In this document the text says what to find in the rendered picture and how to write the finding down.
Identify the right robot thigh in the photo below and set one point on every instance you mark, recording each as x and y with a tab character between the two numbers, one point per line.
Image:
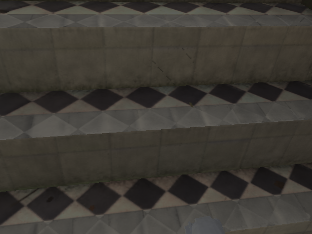
204	225

